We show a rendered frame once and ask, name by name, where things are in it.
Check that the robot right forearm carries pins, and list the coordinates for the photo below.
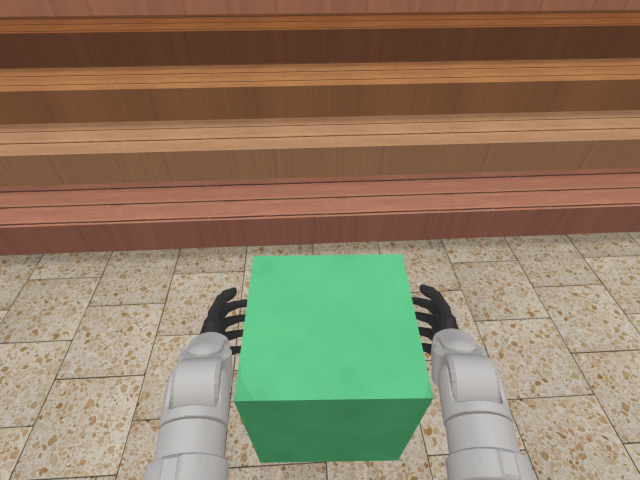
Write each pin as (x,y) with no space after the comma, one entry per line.
(479,427)

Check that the robot left hand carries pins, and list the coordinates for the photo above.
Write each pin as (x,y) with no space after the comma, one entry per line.
(216,320)

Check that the robot left forearm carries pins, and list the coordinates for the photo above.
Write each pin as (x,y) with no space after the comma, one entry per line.
(194,417)

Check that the carton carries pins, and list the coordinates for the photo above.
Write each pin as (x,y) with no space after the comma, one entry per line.
(331,365)

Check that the robot right hand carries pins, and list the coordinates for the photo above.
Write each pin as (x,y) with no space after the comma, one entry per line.
(440,317)

